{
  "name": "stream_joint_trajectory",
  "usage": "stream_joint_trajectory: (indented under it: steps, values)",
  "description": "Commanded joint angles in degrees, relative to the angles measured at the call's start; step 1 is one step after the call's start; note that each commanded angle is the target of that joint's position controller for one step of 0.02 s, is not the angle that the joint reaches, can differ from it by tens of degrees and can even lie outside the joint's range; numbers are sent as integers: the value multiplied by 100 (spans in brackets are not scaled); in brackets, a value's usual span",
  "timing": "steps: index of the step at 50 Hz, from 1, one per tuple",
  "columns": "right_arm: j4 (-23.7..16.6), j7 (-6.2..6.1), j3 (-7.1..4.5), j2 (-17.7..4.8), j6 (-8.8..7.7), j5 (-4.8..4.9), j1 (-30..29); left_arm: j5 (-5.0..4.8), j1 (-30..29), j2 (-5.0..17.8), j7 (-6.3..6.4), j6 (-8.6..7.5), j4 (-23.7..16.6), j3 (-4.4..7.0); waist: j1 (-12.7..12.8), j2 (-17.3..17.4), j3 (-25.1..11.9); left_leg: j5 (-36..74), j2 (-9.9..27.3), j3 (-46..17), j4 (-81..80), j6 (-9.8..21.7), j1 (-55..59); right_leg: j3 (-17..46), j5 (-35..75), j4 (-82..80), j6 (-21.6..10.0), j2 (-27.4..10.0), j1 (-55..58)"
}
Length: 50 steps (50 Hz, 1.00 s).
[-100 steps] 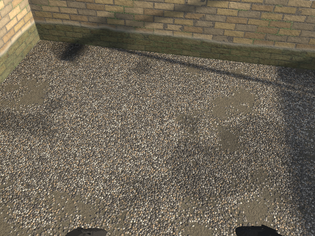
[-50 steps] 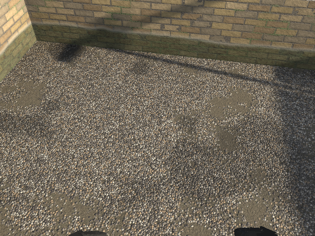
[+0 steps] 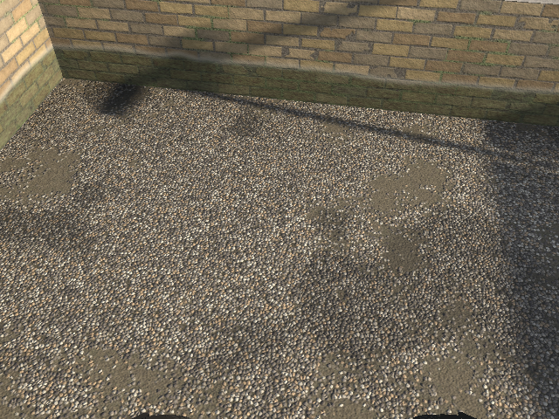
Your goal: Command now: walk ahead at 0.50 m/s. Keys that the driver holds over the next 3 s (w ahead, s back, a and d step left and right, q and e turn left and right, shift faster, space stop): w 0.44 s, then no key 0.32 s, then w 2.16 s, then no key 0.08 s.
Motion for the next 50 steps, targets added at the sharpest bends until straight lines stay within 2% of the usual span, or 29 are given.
stream_joint_trajectory:
  steps: [1,3,4,5,6,7,9,10,11,12,13,16,17,18,19,20,22,23,24,25,26,29,31,35,39,42,50]
  values:
    - [-582,36,-96,-287,-125,-60,-550,15,-652,410,7,-72,-594,115,-68,-28,-365,1725,516,-507,-686,7,-105,257,1519,-345,-118,-184,167]
    - [-545,35,-101,-276,-154,-69,-506,19,-618,385,15,-76,-587,114,-66,-20,-536,1794,516,-492,-643,6,-13,255,1543,-334,-119,-191,229]
    - [-429,-61,-113,-337,-147,23,-224,-13,-323,325,36,-130,-446,116,48,13,-894,700,571,-727,-985,24,105,161,413,-374,-107,-77,521]
    - [-493,-84,-119,-379,-111,71,-451,-17,-453,286,26,-134,-480,88,79,114,-373,451,603,-829,-1149,38,-169,125,358,-404,-94,-41,312]
    - [-658,-2,-93,-319,-99,30,-823,-16,-793,352,10,-83,-636,83,-6,85,29,1507,563,-593,-836,23,-319,210,1300,-385,-88,-137,12]
    - [-613,26,-94,-277,-111,-32,-650,11,-717,396,3,-65,-604,110,-52,18,-270,1674,550,-534,-733,22,-154,260,1423,-347,-111,-166,119]
    - [-560,38,-95,-274,-136,-64,-520,19,-635,386,7,-59,-599,111,-60,21,-447,1760,529,-487,-666,7,-84,256,1512,-322,-106,-173,180]
    - [-433,-58,-109,-330,-143,18,-210,-7,-315,321,29,-122,-444,111,48,39,-877,664,581,-724,-997,29,81,174,410,-372,-104,-73,507]
    - [-492,-83,-119,-381,-116,65,-427,-12,-442,288,25,-135,-479,87,80,116,-383,432,607,-821,-1147,39,-160,139,364,-406,-95,-37,314]
    - [-657,-4,-96,-326,-105,27,-806,-15,-792,358,12,-86,-635,83,-6,74,30,1493,566,-582,-829,22,-313,223,1317,-387,-92,-134,3]
    - [-613,23,-97,-285,-116,-34,-635,11,-721,402,7,-70,-604,110,-53,3,-271,1662,554,-522,-724,21,-145,274,1445,-350,-116,-166,112]
    - [-544,33,-102,-274,-157,-67,-493,19,-634,380,15,-69,-595,112,-62,-3,-535,1786,537,-473,-637,6,-15,267,1532,-321,-116,-174,206]
    - [-430,-63,-114,-336,-151,23,-206,-14,-338,320,37,-125,-452,114,49,23,-891,678,592,-708,-983,25,101,176,405,-364,-105,-63,500]
    - [-494,-87,-120,-380,-116,72,-433,-18,-471,280,28,-130,-486,86,80,118,-367,421,624,-811,-1150,39,-177,140,353,-394,-91,-27,291]
    - [-659,-6,-94,-319,-104,32,-810,-18,-809,347,12,-81,-641,82,-3,85,33,1483,581,-574,-832,23,-324,223,1297,-375,-87,-123,-9]
    - [-615,23,-95,-277,-115,-30,-636,10,-734,391,6,-63,-610,108,-49,17,-266,1652,567,-514,-727,21,-156,275,1421,-339,-110,-154,95]
    - [-563,36,-96,-271,-140,-64,-505,18,-652,381,9,-57,-604,109,-60,17,-444,1738,544,-466,-659,5,-82,272,1510,-317,-106,-162,153]
    - [-406,-58,-100,-320,-147,16,-119,-8,-262,310,30,-115,-417,104,48,20,-901,567,612,-723,-1031,35,97,221,318,-416,-108,-74,506]
    - [-439,-83,-100,-357,-124,64,-287,-9,-348,279,23,-121,-423,79,85,67,-358,273,644,-836,-1228,52,-169,222,201,-523,-103,-49,322]
    - [-609,-9,-66,-296,-118,17,-686,-11,-695,342,7,-72,-582,71,12,32,116,1324,599,-616,-950,38,-318,329,1103,-552,-108,-155,-17]
    - [-547,22,-49,-227,-129,-49,-493,19,-610,350,0,-48,-532,78,-34,-29,-173,1398,615,-593,-948,34,-118,419,1145,-621,-133,-213,88]
    - [-403,44,9,-127,-169,-92,-312,32,-555,236,-2,-33,-450,14,-38,-70,-269,1391,670,-672,-1322,-21,110,565,1167,-1085,-93,-332,238]
    - [-311,46,-12,-211,-186,-79,-235,35,-520,309,3,-28,-358,33,-19,-93,-177,1525,719,-748,-1584,-16,241,625,1203,-1365,-82,-380,355]
    - [-106,76,-84,-354,-212,-39,-8,22,-264,451,2,-28,-113,98,21,-47,-221,2076,750,-812,-1906,42,603,647,1518,-1710,-87,-456,641]
    - [1,86,-116,-348,-213,8,9,-19,-200,398,19,-38,8,102,27,34,-449,2331,743,-782,-2076,64,903,578,1637,-1842,-70,-486,837]
    - [-35,85,-104,-288,-193,13,-153,-24,-373,340,59,-15,-33,81,8,27,-500,2139,654,-694,-2043,61,895,466,1566,-1709,-55,-417,842]
    - [-229,68,-148,-410,-122,20,-196,22,-342,417,98,-20,-184,90,-29,66,-381,2188,611,-620,-1416,210,699,164,1212,-959,-74,-175,393]
Next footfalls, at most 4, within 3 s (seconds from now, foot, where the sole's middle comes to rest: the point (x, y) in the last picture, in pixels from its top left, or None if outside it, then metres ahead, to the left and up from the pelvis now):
none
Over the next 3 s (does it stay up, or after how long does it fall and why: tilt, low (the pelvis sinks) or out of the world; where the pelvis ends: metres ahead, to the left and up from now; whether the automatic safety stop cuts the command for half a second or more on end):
stays up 0.00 0.00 0.00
